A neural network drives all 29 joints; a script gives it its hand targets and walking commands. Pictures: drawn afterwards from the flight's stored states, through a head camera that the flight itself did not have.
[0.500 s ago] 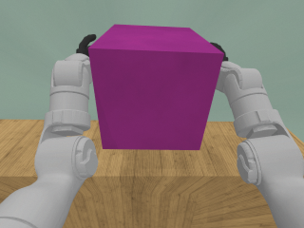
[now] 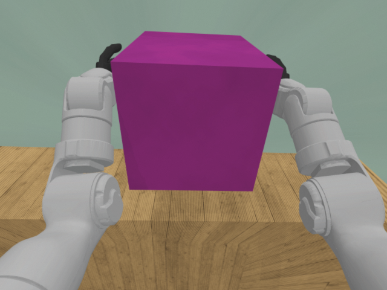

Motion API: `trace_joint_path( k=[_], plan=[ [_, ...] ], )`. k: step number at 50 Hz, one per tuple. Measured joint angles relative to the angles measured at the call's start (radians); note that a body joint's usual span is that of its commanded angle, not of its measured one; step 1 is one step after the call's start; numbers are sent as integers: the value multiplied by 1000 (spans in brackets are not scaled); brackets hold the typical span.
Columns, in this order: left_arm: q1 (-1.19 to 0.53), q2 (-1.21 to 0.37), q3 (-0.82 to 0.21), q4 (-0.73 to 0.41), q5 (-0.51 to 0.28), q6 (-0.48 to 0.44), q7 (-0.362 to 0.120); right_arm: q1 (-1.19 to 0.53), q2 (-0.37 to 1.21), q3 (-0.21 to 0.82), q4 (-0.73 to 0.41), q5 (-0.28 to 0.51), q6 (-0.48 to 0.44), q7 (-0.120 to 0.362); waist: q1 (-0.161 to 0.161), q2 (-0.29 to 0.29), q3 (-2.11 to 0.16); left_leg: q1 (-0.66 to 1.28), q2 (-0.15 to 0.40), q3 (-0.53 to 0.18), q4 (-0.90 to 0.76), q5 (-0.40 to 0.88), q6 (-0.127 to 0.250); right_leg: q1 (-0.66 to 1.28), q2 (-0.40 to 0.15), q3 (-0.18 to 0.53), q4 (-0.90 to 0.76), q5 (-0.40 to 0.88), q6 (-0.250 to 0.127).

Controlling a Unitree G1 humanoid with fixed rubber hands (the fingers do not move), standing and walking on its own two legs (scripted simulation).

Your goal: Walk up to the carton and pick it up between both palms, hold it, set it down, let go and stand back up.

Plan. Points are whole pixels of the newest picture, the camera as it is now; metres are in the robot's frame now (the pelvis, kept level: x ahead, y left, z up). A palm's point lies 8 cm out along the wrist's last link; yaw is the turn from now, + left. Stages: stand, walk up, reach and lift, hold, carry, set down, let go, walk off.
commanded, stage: hold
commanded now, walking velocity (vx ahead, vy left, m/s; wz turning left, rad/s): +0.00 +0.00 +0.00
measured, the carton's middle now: (192, 101) +0.41 +0.01 +0.29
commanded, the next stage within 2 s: none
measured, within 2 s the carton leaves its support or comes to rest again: neither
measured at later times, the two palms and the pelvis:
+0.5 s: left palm (105, 82) +0.37 +0.17 +0.34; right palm (274, 91) +0.37 -0.15 +0.33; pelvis +0.01 +0.00 +0.00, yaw +0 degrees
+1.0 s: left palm (105, 83) +0.37 +0.17 +0.34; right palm (274, 91) +0.37 -0.15 +0.33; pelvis +0.01 +0.00 +0.00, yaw +0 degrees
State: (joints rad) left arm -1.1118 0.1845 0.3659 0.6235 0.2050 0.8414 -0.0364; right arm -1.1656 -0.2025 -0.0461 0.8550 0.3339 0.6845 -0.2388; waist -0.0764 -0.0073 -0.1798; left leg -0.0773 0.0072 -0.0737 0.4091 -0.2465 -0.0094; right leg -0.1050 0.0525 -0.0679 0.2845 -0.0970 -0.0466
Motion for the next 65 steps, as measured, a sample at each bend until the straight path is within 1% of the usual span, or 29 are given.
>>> trace_joint_path(
  k=[7,10,16,21,27,33,38,46,50,54,59,65],
  plan=[
    [-1,-4,9,9,0,-13,0,-7,-5,9,3,-8,0,4,8,4,-4,-7,0,4,-5,3,2,-11,0,4,2,0,1],
    [5,3,-4,-12,-17,-15,5,-4,-6,12,-17,-4,-4,2,7,8,-12,-16,0,-2,1,0,0,-15,0,-2,1,-1,0],
    [-9,6,10,10,-6,-8,-2,-11,3,-2,-2,-8,4,-4,3,6,-3,2,-1,-9,-4,-2,-1,4,-1,-8,-2,-6,0],
    [14,4,-1,-31,-7,6,-8,12,-1,20,-36,11,6,-10,1,8,3,6,0,-9,0,-6,-1,11,0,-8,-4,-7,0],
    [30,0,-14,-51,-8,15,-7,24,-1,14,-47,14,11,-10,-3,5,2,1,0,-7,2,-8,0,5,0,-6,-3,-8,1],
    [41,-12,-7,-78,-7,17,1,22,-9,22,-56,18,12,-7,3,10,-2,-2,0,2,2,-10,3,-2,1,4,0,-8,4],
    [46,-19,0,-94,-1,28,3,21,-9,22,-52,21,11,-4,1,11,2,12,0,3,-1,-11,3,11,0,5,-1,-10,5],
    [46,-17,-1,-66,0,22,-1,26,-6,22,-42,12,18,-4,1,9,-3,14,0,3,1,-13,5,15,1,5,-4,-10,5],
    [43,-19,0,-76,4,28,0,22,-11,30,-41,18,16,-1,7,9,-1,11,-1,7,2,-12,6,9,0,9,1,-10,6],
    [38,-13,-9,-81,-4,29,3,19,-9,22,-48,15,14,-1,5,10,-3,4,-3,5,5,-11,6,4,-2,7,2,-9,7],
    [19,-13,2,-47,4,18,2,5,-7,8,-24,4,12,3,8,10,-3,10,-4,5,0,-9,8,9,-3,8,-1,-7,8],
    [14,-5,-6,-33,2,17,1,2,-5,11,-9,3,5,6,5,7,-9,10,-4,6,-2,-8,7,8,-3,8,-1,-7,7]
  ],
)
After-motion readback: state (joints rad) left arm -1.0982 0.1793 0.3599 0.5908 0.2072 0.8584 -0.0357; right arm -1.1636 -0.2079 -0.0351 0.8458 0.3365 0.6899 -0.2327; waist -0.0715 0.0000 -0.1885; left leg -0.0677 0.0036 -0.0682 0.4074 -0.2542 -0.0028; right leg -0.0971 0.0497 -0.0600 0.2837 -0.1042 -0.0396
